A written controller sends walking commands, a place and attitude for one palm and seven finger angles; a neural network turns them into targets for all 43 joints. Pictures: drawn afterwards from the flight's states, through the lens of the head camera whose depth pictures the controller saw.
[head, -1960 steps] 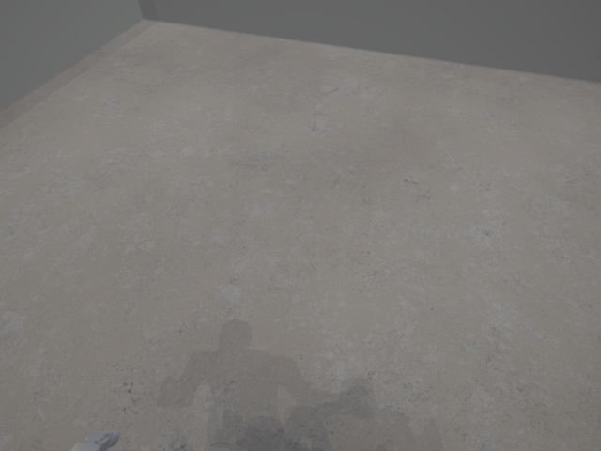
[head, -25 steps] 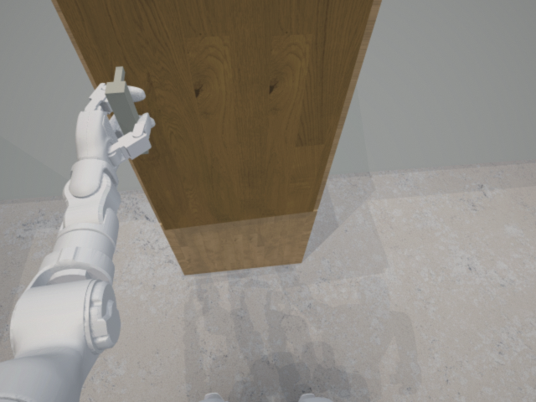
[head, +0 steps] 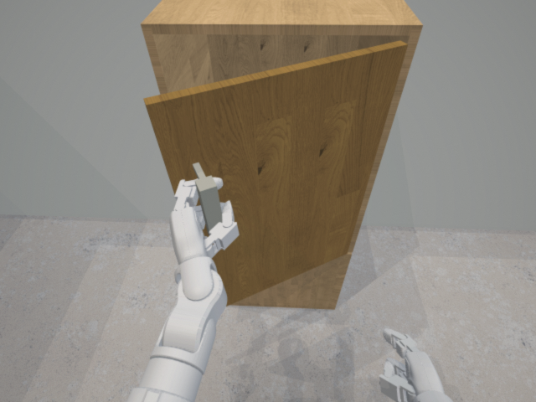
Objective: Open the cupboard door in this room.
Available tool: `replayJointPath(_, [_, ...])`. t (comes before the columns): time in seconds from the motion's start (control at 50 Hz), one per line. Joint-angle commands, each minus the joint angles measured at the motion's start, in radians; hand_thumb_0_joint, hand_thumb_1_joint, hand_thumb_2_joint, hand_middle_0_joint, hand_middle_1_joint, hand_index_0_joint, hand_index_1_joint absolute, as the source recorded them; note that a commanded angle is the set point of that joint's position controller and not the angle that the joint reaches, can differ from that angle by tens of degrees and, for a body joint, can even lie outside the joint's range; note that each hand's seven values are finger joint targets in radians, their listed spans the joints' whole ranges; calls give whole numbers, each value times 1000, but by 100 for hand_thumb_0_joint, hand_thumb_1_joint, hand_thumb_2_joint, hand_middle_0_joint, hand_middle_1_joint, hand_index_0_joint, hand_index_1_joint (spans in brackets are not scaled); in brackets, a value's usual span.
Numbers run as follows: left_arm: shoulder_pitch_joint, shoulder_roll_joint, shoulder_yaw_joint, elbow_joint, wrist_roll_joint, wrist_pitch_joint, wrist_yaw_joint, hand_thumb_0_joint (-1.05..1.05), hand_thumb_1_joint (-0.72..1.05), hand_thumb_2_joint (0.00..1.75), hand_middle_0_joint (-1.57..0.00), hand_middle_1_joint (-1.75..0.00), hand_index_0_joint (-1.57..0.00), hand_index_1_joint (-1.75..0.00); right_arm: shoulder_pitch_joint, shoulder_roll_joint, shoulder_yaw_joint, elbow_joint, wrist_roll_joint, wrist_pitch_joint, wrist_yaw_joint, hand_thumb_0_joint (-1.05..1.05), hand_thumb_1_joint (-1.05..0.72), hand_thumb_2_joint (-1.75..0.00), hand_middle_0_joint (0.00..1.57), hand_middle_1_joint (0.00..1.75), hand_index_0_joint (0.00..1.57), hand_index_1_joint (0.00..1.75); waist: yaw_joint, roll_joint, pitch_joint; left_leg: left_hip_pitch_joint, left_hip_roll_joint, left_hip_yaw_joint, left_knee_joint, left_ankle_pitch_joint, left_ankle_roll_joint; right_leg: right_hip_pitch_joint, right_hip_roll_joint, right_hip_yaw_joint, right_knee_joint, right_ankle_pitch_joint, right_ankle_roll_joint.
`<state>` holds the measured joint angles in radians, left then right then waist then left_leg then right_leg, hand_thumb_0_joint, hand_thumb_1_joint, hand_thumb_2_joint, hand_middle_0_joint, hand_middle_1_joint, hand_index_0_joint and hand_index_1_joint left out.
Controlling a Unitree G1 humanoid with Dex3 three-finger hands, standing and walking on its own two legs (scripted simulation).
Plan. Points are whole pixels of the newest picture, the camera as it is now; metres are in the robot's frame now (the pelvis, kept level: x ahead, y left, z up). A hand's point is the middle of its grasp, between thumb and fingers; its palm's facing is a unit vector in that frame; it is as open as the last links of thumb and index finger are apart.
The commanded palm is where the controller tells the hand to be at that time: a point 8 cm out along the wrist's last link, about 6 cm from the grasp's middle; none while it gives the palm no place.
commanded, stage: pull the door open along its arc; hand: left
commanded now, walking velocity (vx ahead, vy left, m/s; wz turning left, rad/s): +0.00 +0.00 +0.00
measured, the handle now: (207, 202) +0.39 +0.12 +0.10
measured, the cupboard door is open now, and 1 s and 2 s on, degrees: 28 39 42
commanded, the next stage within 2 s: open thumb and fingers to let go in 0.34 s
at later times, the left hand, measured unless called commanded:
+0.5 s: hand (266, 262) +0.28 +0.02 +0.10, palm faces +0.30 -0.95 -0.03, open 6.3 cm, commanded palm +0.24 +0.07 +0.10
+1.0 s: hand (251, 255) +0.30 +0.04 +0.10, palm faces +0.34 -0.94 -0.03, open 13.1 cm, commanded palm +0.25 +0.07 +0.10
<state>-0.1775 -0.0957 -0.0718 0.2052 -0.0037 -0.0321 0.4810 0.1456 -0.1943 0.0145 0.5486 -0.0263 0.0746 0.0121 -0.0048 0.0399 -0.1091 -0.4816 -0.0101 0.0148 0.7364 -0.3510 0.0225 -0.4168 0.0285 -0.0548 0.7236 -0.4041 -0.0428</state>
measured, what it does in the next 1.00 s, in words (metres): stands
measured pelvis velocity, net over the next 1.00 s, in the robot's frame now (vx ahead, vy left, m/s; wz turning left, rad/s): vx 0.00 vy -0.02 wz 0.04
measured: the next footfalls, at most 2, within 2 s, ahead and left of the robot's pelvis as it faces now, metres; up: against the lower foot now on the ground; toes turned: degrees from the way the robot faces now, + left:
none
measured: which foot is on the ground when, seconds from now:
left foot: down 0.00-1.00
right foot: down 0.00-1.00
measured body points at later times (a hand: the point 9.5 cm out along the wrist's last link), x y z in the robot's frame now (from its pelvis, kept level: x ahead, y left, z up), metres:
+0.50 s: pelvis +0.00 -0.03 +0.00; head -0.02 -0.07 +0.45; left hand +0.26 +0.07 +0.11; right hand +0.17 -0.25 -0.10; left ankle +0.01 +0.10 -0.71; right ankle -0.02 -0.09 -0.71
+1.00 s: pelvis +0.00 -0.02 +0.00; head -0.01 -0.04 +0.45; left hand +0.27 +0.09 +0.10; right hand +0.19 -0.22 -0.10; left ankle +0.01 +0.10 -0.71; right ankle -0.02 -0.09 -0.71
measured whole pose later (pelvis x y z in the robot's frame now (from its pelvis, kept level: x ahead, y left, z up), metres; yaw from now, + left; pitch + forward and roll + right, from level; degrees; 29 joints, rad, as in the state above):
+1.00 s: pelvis +0.00 -0.02 +0.00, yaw +2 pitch +2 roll +0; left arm 0.01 -0.09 -0.29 0.03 0.04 0.03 0.59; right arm 0.15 -0.18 0.01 0.58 -0.03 0.08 0.02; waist 0.00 0.06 -0.07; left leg -0.43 -0.02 -0.03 0.73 -0.34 0.00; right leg -0.36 0.03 -0.10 0.73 -0.42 -0.07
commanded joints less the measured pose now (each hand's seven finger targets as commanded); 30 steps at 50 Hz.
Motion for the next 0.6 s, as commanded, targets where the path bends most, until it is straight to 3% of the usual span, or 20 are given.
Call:
replayJointPath(0.0, [-255, -22, -38, -248, 66, -19, 133, 0, 90, 90, -40, -135, -40, -135, -63, -91, -36, -119, -13, -8, -9, 0, -90, -90, 20, 30, 20, 30, -14, -109, -184, 157, 4, -29, -63, 238, -7, 62, -23, 16, -122, 335, 19])
replayJointPath(0.08, [-222, -80, -130, -284, 114, -18, 145, 0, 90, 90, -40, -135, -40, -135, -75, -78, -39, -118, -18, 3, -4, 0, -90, -90, 20, 30, 20, 30, -17, -89, -195, 169, 1, -36, -55, 239, -7, 75, -35, 29, -121, 368, 17])
replayJointPath(0.16, [-127, -116, -183, -354, 84, -17, 115, 0, 90, 90, -40, -135, -40, -135, -98, -71, -32, -135, -10, 6, -5, 0, -90, -90, 20, 30, 20, 30, -13, -100, -185, 179, -4, -38, -62, 226, -6, 117, -54, 45, -145, 428, 31])
replayJointPath(0.32, [147, -172, -255, -485, 48, 7, 91, 0, 90, 90, -40, -135, -40, -135, -146, -52, -18, -155, -3, -25, 7, 0, -90, -90, 20, 30, 20, 30, 18, -150, -112, 184, -14, -43, -61, 186, -6, 147, -81, 74, -218, 365, 41])
replayJointPath(0.38, [80, -136, -221, -475, 46, 18, 112, 0, 90, 90, -40, -135, -40, -135, -160, -54, -17, -138, -4, -34, 3, 0, -90, -90, 20, 30, 20, 30, 12, -154, -76, 177, -19, -46, -55, 162, -6, 121, -85, 85, -244, 309, 41])
replayJointPath(0.42, [-66, -96, -172, -423, 41, 17, 135, 0, 90, 90, -40, -135, -40, -135, -173, -59, -11, -113, -8, -36, -9, 0, -90, -90, 20, 30, 20, 30, -5, -177, -39, 155, -26, -51, -46, 122, -4, 75, -95, 110, -267, 233, 50])
replayJointPath(0.48, [-64, -81, -143, -396, 47, 10, 141, 0, 69, 81, -38, -133, -38, -133, -169, -56, -16, -103, -12, -38, -15, 0, -90, -90, 20, 30, 20, 30, 16, -174, -78, 150, -31, -55, -49, 129, -6, 104, -106, 133, -274, 225, 49])
replayJointPath(0.5, [-42, -101, -159, -391, 49, 7, 134, 0, 62, 78, -38, -132, -38, -132, -168, -53, -19, -107, -11, -39, -15, 0, -90, -90, 20, 30, 20, 30, 20, -168, -94, 159, -30, -51, -51, 144, -6, 114, -106, 132, -263, 262, 50])
replayJointPath(0.52, [-39, -113, -170, -396, 52, 4, 130, 0, 55, 75, -38, -131, -38, -131, -159, -53, -19, -109, -13, -39, -14, 0, -90, -90, 20, 30, 20, 30, 20, -146, -118, 167, -31, -49, -54, 159, -5, 122, -103, 122, -245, 303, 49])
replayJointPath(0.58, [-18, -135, -199, -399, 63, -9, 113, 0, 34, 66, -36, -129, -36, -129, -129, -56, -24, -116, -11, -42, -9, 0, -90, -90, 20, 30, 20, 30, 12, -159, -139, 182, -25, -49, -59, 196, -3, 134, -93, 90, -210, 399, 51])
